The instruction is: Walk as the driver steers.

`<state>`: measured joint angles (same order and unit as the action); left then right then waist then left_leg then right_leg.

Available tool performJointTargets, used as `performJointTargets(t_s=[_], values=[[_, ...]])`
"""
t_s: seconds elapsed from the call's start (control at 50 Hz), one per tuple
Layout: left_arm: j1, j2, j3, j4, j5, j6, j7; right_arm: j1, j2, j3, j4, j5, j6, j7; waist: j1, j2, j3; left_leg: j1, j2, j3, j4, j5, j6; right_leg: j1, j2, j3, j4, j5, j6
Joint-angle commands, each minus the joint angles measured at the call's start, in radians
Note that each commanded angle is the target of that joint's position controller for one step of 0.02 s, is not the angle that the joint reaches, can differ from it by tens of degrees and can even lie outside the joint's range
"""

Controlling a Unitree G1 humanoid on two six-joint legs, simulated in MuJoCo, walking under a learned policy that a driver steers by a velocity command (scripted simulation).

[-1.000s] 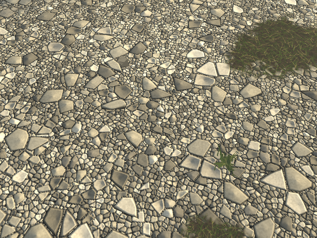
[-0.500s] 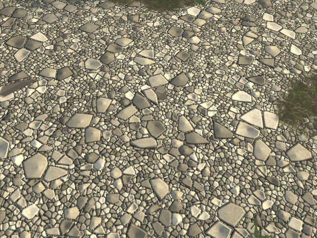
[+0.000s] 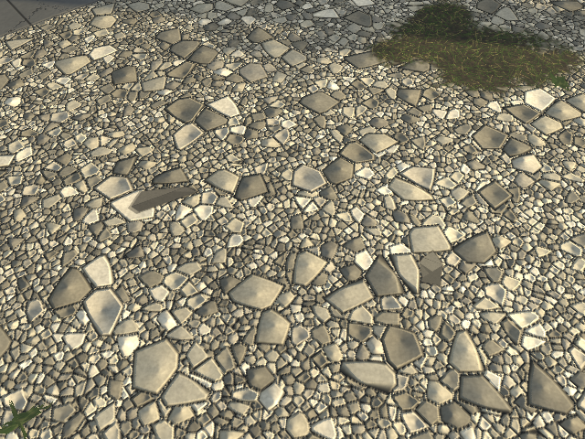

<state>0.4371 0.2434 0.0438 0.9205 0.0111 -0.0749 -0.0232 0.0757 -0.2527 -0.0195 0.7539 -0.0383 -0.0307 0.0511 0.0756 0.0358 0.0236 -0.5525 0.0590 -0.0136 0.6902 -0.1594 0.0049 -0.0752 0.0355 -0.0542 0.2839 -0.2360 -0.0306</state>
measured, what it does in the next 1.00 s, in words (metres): walks ahead, turning right: left foot, then right foot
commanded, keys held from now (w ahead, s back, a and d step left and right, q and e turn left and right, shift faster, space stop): e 0.56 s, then w+e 0.44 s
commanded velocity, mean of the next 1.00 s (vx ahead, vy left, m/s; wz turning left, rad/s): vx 0.24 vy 0.00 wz -0.50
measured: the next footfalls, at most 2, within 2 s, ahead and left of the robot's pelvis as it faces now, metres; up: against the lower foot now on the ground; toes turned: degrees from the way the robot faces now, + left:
left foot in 0.10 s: +0.19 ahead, +0.12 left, +0.00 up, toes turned -2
right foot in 0.56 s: +0.18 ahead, -0.10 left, +0.00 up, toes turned -22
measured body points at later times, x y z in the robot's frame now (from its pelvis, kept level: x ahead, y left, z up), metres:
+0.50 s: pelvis +0.13 +0.02 -0.01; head +0.16 +0.00 +0.44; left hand +0.34 +0.22 -0.12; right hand +0.13 -0.26 -0.14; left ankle +0.15 +0.12 -0.74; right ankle +0.15 -0.09 -0.72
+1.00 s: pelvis +0.23 -0.02 -0.01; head +0.24 -0.02 +0.44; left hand +0.42 +0.20 -0.13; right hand +0.23 -0.33 -0.10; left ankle +0.33 +0.05 -0.75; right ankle +0.14 -0.09 -0.74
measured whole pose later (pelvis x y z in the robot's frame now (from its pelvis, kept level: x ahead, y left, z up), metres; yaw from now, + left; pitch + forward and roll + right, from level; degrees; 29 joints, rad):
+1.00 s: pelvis +0.23 -0.02 -0.01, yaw -35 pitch +2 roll -1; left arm 0.38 0.30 0.08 0.76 0.02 0.00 -0.02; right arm 0.16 -0.27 -0.04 0.72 -0.02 -0.04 0.00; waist 0.05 -0.01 -0.03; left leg -0.33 -0.01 -0.03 0.50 -0.27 -0.01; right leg -0.21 0.12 0.18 0.50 -0.32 -0.07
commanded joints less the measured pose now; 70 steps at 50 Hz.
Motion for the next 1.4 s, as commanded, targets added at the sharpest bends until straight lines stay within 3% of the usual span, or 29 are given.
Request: performJointTargets(t_s=[0.02, 0.08, 0.1, 0.12, 0.14, 0.16, 0.2, 0.28, 0.34, 0.5, 0.54, 0.56, 0.58, 0.6, 0.64, 0.68, 0.74, 0.9, 0.94, 0.98, 1.0, 1.02, 1.04, 1.06, 1.08, 1.12, 1.28, 1.36, 1.4], values=[[-0.030, 0.178, 0.040, -0.055, 0.000, -0.008, 0.002, -0.039, -0.064, -0.006, -0.068, 0.008, -0.023, -0.012, -0.047, -0.130, 0.012, 0.141, -0.045, 0.051, -0.096, 0.028, -0.007, -0.088, -0.232, 0.201, -0.052, 0.382, -0.145], [-0.024, 0.163, 0.040, -0.046, -0.014, 0.004, 0.010, 0.129, -0.107, -0.024, -0.015, -0.011, -0.054, -0.046, -0.118, -0.083, -0.073, 0.407, -0.058, 0.028, -0.272, 0.105, 0.031, -0.089, -0.150, 0.169, 0.223, 0.526, -0.075], [-0.040, 0.122, 0.029, -0.085, -0.025, 0.000, 0.012, 0.252, -0.179, -0.042, -0.006, -0.032, -0.064, -0.061, -0.167, 0.010, -0.193, 0.614, 0.133, -0.137, -0.270, 0.215, 0.073, -0.209, -0.091, 0.131, 0.444, 0.293, -0.040], [0.062, 0.012, 0.003, -0.118, -0.047, 0.008, 0.026, 0.286, -0.282, -0.068, -0.019, -0.027, -0.050, -0.069, -0.142, 0.226, -0.327, 0.813, 0.429, -0.407, -0.265, 0.519, 0.193, -0.445, 0.034, 0.021, 0.719, -0.316, -0.008], [0.047, 0.119, 0.032, -0.092, -0.018, 0.033, 0.043, 0.302, -0.222, -0.062, -0.011, 0.011, -0.034, -0.068, -0.158, 0.127, -0.314, 0.738, 0.415, -0.428, -0.261, 0.637, 0.238, -0.483, 0.011, 0.075, 0.849, -0.400, -0.019], [0.022, 0.117, 0.041, -0.089, -0.010, 0.046, 0.043, 0.246, -0.149, -0.040, -0.017, 0.017, -0.033, -0.067, -0.122, 0.075, -0.208, 0.657, 0.361, -0.301, -0.262, 0.696, 0.222, -0.507, -0.021, 0.101, 0.892, -0.356, -0.021], [-0.021, 0.093, 0.044, -0.090, 0.001, 0.063, 0.030, 0.151, -0.069, -0.018, -0.027, 0.018, -0.034, -0.074, -0.077, 0.093, -0.103, 0.522, 0.269, -0.142, -0.323, 0.667, 0.172, -0.498, -0.068, 0.091, 0.855, -0.238, 0.004], [-0.041, 0.068, 0.049, -0.115, 0.010, 0.107, 0.009, 0.126, -0.085, -0.026, -0.022, 0.020, -0.041, -0.082, -0.033, 0.092, -0.098, 0.409, 0.246, -0.014, -0.375, 0.652, 0.188, -0.437, -0.053, 0.061, 0.853, -0.135, 0.045], [-0.126, 0.052, 0.041, -0.158, 0.015, 0.126, -0.004, 0.123, -0.091, -0.032, -0.012, 0.017, -0.035, -0.086, -0.039, 0.103, -0.070, 0.382, 0.241, 0.055, -0.395, 0.525, 0.187, -0.443, -0.073, 0.044, 0.717, -0.061, 0.052], [-0.259, 0.085, 0.037, -0.251, 0.011, 0.129, -0.022, 0.163, -0.170, -0.070, 0.002, 0.016, 0.008, -0.070, -0.085, 0.110, -0.069, 0.376, 0.282, 0.110, -0.279, 0.255, 0.144, -0.268, -0.050, -0.030, 0.371, -0.092, -0.006], [-0.203, 0.108, 0.044, -0.238, 0.021, 0.106, -0.012, 0.205, -0.166, -0.075, 0.019, 0.013, 0.029, -0.070, -0.056, -0.003, -0.091, 0.318, 0.228, 0.162, -0.106, 0.065, 0.064, -0.114, -0.036, 0.007, 0.169, 0.040, -0.036], [-0.159, 0.212, 0.066, -0.239, 0.032, 0.089, 0.004, 0.252, -0.114, -0.064, 0.003, 0.004, 0.040, -0.064, -0.059, -0.259, -0.106, 0.168, 0.127, 0.239, 0.165, -0.214, -0.001, -0.008, -0.252, 0.297, 0.055, 0.262, -0.082], [-0.095, 0.328, 0.099, -0.238, 0.010, 0.093, 0.006, 0.190, -0.080, -0.048, -0.070, 0.008, 0.055, -0.069, -0.022, -0.370, -0.123, -0.065, -0.054, 0.157, 0.337, -0.553, -0.040, 0.046, -0.429, 0.602, 0.025, 0.336, -0.271], [-0.052, 0.285, 0.096, -0.224, -0.004, 0.101, 0.008, 0.138, -0.123, -0.055, -0.069, -0.005, 0.065, -0.067, 0.014, -0.212, -0.132, -0.103, -0.018, 0.027, 0.430, -0.501, -0.040, 0.055, -0.402, 0.579, 0.000, 0.150, -0.305], [-0.170, 0.191, 0.065, -0.234, 0.003, 0.119, 0.016, 0.102, -0.129, -0.062, -0.066, 0.011, 0.049, -0.050, -0.043, -0.165, -0.009, -0.118, 0.017, -0.014, 0.363, -0.303, -0.028, -0.067, -0.276, 0.469, -0.080, -0.276, -0.232], [-0.228, 0.157, 0.053, -0.254, 0.001, 0.111, 0.021, 0.131, -0.138, -0.067, -0.044, -0.011, 0.037, -0.038, -0.069, -0.188, -0.002, -0.062, 0.003, 0.005, 0.328, -0.188, -0.032, -0.100, -0.203, 0.415, -0.112, -0.236, -0.200], [-0.178, 0.180, 0.061, -0.239, 0.000, 0.079, 0.009, 0.133, -0.108, -0.060, -0.038, -0.005, 0.032, -0.029, -0.068, -0.114, -0.035, -0.043, -0.012, 0.001, 0.259, -0.144, -0.043, -0.069, -0.187, 0.405, -0.105, -0.159, -0.213], [-0.103, 0.219, 0.078, -0.221, 0.010, 0.063, 0.002, 0.011, -0.099, -0.046, -0.091, 0.011, 0.008, -0.032, -0.019, -0.145, -0.011, 0.057, -0.055, -0.003, -0.027, -0.160, -0.050, -0.125, -0.181, 0.494, -0.059, -0.243, -0.228], [-0.132, 0.221, 0.080, -0.231, 0.011, 0.061, -0.002, 0.043, -0.102, -0.045, -0.093, 0.020, -0.003, -0.039, -0.046, -0.143, -0.010, 0.185, -0.076, -0.003, -0.103, -0.168, -0.031, -0.207, -0.167, 0.518, -0.027, -0.253, -0.211], [-0.198, 0.200, 0.075, -0.247, 0.005, 0.059, 0.001, 0.188, -0.102, -0.048, -0.053, 0.022, -0.023, -0.057, -0.144, -0.087, -0.014, 0.477, -0.087, -0.007, -0.269, -0.092, -0.009, -0.391, -0.091, 0.492, 0.086, -0.291, -0.153], [-0.215, 0.142, 0.059, -0.262, 0.000, 0.048, 0.005, 0.290, -0.167, -0.063, -0.035, 0.011, -0.036, -0.073, -0.191, 0.018, -0.046, 0.642, 0.047, -0.144, -0.349, -0.213, 0.013, -0.525, -0.015, 0.410, 0.253, -0.345, -0.103], [-0.229, 0.053, 0.033, -0.306, -0.016, 0.037, 0.004, 0.365, -0.292, -0.086, -0.038, -0.008, -0.038, -0.084, -0.209, 0.235, -0.104, 0.736, 0.320, -0.527, -0.528, -0.588, 0.084, -0.671, 0.122, 0.203, 0.557, -0.372, -0.056], [-0.210, 0.122, 0.041, -0.302, 0.014, 0.038, 0.007, 0.322, -0.310, -0.097, -0.032, -0.013, -0.031, -0.084, -0.157, 0.177, -0.033, 0.622, 0.389, -0.701, -0.576, -0.705, 0.153, -0.736, 0.067, 0.182, 0.706, -0.316, -0.058], [-0.208, 0.156, 0.051, -0.282, 0.027, 0.041, 0.000, 0.267, -0.225, -0.078, -0.044, -0.002, -0.032, -0.078, -0.123, 0.073, 0.033, 0.557, 0.343, -0.609, -0.556, -0.665, 0.159, -0.729, 0.014, 0.202, 0.766, -0.228, -0.062], [-0.189, 0.152, 0.052, -0.259, 0.026, 0.043, -0.013, 0.218, -0.166, -0.062, -0.051, 0.009, -0.036, -0.071, -0.095, 0.043, 0.060, 0.515, 0.278, -0.470, -0.556, -0.537, 0.134, -0.700, -0.011, 0.192, 0.765, -0.154, -0.049], [-0.174, 0.132, 0.048, -0.238, 0.033, 0.051, -0.034, 0.213, -0.120, -0.046, -0.042, 0.011, -0.048, -0.068, -0.090, 0.088, 0.041, 0.500, 0.186, -0.271, -0.560, -0.271, 0.109, -0.651, -0.022, 0.163, 0.783, -0.048, -0.022], [-0.385, 0.078, 0.011, -0.298, 0.033, 0.056, -0.049, 0.324, -0.118, -0.047, 0.048, 0.023, -0.072, -0.041, -0.123, 0.082, 0.043, 0.524, 0.142, -0.019, -0.539, 0.224, 0.143, -0.632, -0.032, 0.088, 0.538, 0.123, 0.026], [-0.475, 0.067, -0.007, -0.322, 0.030, 0.052, -0.051, 0.384, -0.147, -0.054, 0.099, 0.025, -0.061, -0.043, -0.141, 0.093, 0.058, 0.523, 0.167, 0.004, -0.518, 0.329, 0.139, -0.478, -0.045, -0.021, 0.341, 0.098, -0.017], [-0.426, 0.084, -0.002, -0.307, 0.032, 0.046, -0.036, 0.389, -0.170, -0.057, 0.121, 0.026, -0.051, -0.045, -0.106, 0.091, 0.036, 0.556, 0.186, 0.017, -0.424, 0.578, 0.132, -0.371, -0.009, -0.046, 0.286, 0.044, -0.058]])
